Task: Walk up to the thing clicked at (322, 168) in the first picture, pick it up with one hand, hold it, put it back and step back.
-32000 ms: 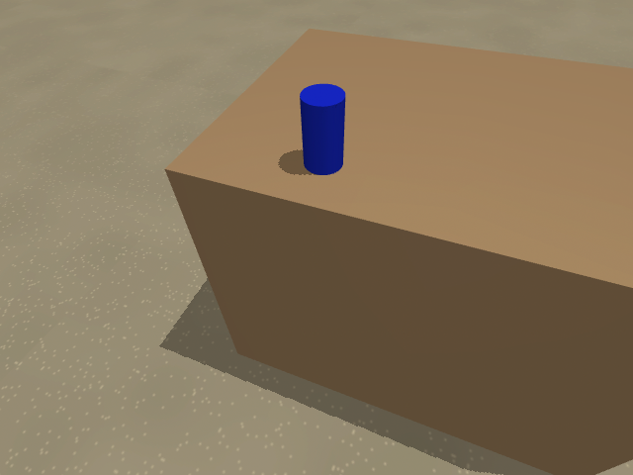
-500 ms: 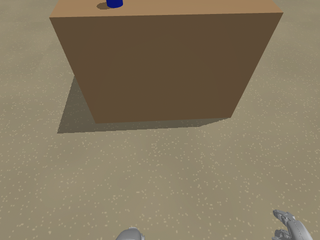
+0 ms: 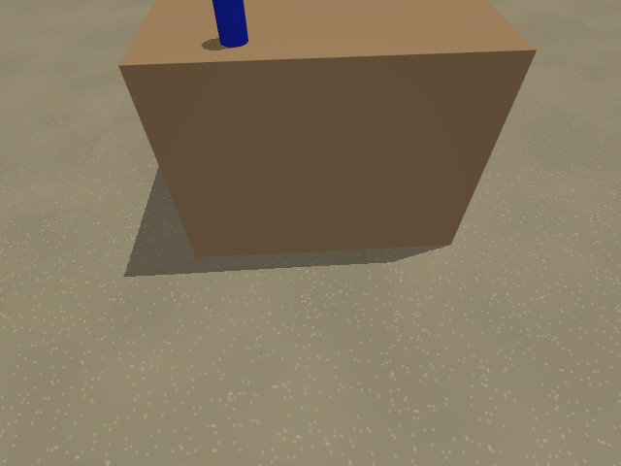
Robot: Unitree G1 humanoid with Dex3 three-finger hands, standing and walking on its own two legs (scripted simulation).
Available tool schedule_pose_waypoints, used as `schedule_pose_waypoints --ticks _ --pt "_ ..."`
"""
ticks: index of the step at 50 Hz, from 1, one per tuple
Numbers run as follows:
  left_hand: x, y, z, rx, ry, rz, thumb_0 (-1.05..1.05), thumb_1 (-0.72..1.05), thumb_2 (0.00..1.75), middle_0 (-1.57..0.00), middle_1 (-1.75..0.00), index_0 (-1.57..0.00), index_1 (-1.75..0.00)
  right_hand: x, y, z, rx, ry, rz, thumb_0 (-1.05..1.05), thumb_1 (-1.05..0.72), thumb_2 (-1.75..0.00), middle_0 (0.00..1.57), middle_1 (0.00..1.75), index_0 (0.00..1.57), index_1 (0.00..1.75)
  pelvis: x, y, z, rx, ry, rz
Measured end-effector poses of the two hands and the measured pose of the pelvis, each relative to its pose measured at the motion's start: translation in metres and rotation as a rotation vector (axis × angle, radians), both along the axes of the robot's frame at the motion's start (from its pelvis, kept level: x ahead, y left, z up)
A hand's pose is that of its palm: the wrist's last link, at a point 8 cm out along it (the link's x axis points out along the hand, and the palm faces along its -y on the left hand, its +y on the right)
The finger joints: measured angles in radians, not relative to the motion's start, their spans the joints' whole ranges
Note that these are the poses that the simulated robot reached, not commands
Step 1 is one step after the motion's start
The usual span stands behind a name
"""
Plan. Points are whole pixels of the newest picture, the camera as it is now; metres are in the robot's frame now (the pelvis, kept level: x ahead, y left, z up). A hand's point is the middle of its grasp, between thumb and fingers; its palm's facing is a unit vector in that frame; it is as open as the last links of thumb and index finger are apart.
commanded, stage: step back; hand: left
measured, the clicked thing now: (229, 13) +1.11 +0.23 +0.10
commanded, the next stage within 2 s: stand in 0.60 s
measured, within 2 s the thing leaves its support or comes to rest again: neither
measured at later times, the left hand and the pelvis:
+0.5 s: hand out of the picture +0.14 +0.27 -0.15, palm faces +0.04 -0.94 -0.34, open 7.4 cm; pelvis +0.04 +0.01 +0.00, yaw +2 degrees
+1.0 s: hand out of the picture +0.11 +0.25 -0.14, palm faces +0.00 -0.94 -0.33, open 7.4 cm; pelvis +0.04 +0.00 +0.01, yaw +2 degrees
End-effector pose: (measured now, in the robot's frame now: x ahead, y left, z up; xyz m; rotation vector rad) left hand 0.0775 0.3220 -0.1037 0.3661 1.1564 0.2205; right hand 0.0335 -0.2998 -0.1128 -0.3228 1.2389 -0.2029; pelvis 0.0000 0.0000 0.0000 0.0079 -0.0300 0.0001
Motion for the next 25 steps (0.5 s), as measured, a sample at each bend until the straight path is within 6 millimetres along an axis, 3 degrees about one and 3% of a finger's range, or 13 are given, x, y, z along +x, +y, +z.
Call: schedule_pose_waypoints --ticks 6,11,25 --pt "0.029 -0.021 -0.002 0.006 -0.071 -0.010 0.00 0.90 0.90 -0.20 -0.30 -0.20 -0.30 0.017 -0.023 -0.010 -0.021 0.001 -0.013 0.01 -0.90 -0.90 0.20 0.30 0.20 0.30 0.008 -0.014 -0.008 -0.026 -0.015 0.013" --pt "0.035 -0.033 0.000 -0.024 -0.075 0.004 0.00 0.90 0.90 -0.20 -0.30 -0.20 -0.30 0.043 -0.022 -0.008 -0.018 -0.012 0.020 0.01 -0.90 -0.90 0.20 0.30 0.20 0.30 0.019 -0.013 -0.004 -0.007 -0.006 0.026" --pt "0.052 -0.006 -0.014 -0.056 -0.024 0.053 0.01 0.90 0.90 -0.20 -0.30 -0.20 -0.30 0.090 0.016 0.001 -0.013 -0.015 0.058 0.00 -0.90 -0.90 0.20 0.30 0.20 0.30 0.042 0.008 0.000 -0.016 0.008 0.033"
